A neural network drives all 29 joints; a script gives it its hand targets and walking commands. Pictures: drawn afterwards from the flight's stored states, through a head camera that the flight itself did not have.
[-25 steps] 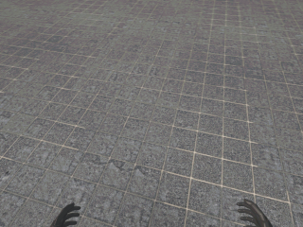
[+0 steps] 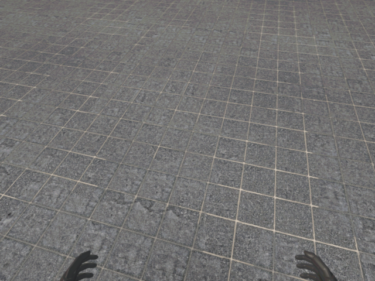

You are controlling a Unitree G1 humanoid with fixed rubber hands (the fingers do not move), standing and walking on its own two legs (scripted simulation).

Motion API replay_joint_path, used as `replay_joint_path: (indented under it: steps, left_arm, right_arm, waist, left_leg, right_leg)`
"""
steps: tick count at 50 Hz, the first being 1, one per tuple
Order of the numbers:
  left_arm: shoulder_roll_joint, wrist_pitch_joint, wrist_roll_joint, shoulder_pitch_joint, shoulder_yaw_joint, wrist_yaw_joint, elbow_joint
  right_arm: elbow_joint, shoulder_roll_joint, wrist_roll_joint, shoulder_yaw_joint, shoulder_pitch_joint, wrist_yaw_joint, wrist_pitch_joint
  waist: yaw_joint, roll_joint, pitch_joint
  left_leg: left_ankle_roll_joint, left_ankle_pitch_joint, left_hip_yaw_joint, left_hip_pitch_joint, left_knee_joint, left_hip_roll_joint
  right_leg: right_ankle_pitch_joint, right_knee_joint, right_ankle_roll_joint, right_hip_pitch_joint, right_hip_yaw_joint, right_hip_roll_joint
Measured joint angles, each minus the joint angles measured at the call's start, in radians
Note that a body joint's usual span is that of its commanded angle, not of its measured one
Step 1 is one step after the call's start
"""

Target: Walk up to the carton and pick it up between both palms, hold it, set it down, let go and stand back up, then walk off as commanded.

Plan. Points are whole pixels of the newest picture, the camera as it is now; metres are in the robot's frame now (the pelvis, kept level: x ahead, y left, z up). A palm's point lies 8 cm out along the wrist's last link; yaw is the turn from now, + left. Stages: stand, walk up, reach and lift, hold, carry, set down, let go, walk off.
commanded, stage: stand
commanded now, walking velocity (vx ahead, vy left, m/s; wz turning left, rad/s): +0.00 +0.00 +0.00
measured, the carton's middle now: out of the picture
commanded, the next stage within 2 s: none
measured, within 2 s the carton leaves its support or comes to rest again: neither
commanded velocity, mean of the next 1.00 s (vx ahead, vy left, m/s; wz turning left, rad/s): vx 0.00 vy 0.00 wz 0.00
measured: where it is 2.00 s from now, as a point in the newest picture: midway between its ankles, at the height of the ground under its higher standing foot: outside the picture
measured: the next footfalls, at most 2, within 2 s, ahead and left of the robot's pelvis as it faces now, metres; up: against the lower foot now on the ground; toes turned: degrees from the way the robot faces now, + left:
none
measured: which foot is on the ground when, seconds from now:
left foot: down 0.00-1.00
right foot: down 0.00-1.00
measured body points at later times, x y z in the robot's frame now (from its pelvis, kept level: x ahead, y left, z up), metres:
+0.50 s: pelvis +0.00 +0.00 +0.00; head +0.02 +0.00 +0.45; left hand +0.15 +0.28 -0.08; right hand +0.14 -0.27 -0.10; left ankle +0.01 +0.13 -0.72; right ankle +0.00 -0.12 -0.72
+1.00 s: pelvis -0.02 +0.00 +0.00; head +0.00 +0.00 +0.45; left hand +0.14 +0.29 -0.08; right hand +0.13 -0.27 -0.10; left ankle +0.01 +0.13 -0.72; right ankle +0.00 -0.12 -0.72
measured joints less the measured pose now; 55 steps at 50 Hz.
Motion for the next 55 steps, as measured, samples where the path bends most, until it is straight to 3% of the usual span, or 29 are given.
replay_joint_path:
  steps: [55]
  left_arm:
    - [0.015, -0.008, 0.000, 0.009, 0.000, -0.004, 0.028]
  right_arm:
    - [0.073, -0.008, 0.000, 0.000, -0.014, 0.000, -0.002]
  waist:
    - [0.000, 0.000, 0.000]
  left_leg:
    - [0.000, 0.027, 0.000, 0.000, -0.004, 0.000]
  right_leg:
    - [0.027, -0.004, 0.000, 0.000, 0.000, 0.000]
